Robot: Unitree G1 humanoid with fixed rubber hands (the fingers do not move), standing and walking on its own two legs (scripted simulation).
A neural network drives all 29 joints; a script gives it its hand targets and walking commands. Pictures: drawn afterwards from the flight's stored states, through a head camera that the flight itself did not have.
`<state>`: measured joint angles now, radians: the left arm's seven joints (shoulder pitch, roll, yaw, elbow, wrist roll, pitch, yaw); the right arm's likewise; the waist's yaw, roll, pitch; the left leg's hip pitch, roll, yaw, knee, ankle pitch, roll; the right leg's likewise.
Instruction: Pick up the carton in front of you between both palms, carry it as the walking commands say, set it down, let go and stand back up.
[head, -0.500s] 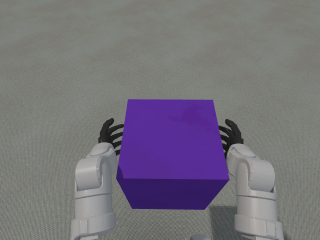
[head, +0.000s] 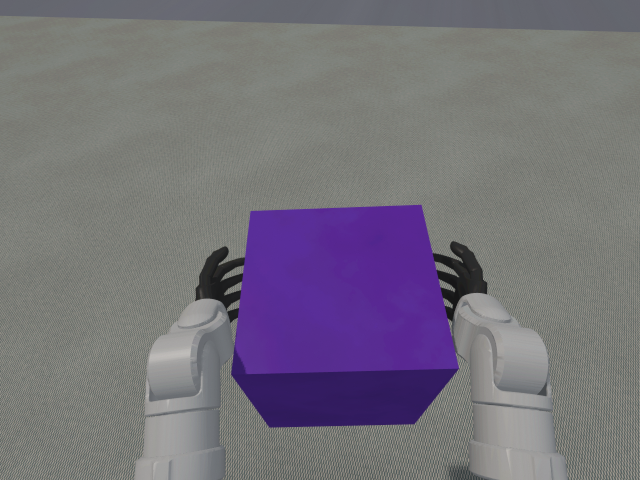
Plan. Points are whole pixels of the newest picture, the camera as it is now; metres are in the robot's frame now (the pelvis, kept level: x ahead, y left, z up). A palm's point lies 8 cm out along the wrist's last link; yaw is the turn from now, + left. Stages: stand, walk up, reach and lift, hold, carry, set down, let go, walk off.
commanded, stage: carry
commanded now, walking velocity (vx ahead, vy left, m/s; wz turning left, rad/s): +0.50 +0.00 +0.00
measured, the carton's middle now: (338, 325) +0.33 +0.01 +0.02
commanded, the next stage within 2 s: none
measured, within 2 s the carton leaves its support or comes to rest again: neither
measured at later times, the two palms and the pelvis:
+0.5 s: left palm (225, 186) +0.56 +0.21 +0.07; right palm (407, 191) +0.54 -0.09 +0.07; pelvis +0.32 +0.07 +0.00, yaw -4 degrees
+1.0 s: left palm (276, 90) +0.88 +0.15 +0.09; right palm (413, 92) +0.88 -0.15 +0.08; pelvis +0.64 +0.00 -0.01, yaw +0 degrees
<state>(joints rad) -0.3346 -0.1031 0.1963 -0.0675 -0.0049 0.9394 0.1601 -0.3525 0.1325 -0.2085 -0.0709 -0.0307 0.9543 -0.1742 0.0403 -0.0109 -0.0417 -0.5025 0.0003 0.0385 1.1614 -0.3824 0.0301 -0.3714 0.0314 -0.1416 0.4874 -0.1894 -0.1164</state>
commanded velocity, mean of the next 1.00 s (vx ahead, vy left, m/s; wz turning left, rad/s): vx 0.50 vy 0.00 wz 0.00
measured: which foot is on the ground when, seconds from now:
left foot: up 0.00-0.34, down 0.36-0.92, up 0.94-1.00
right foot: down 0.00-0.36, up 0.38-0.88, down 0.90-1.00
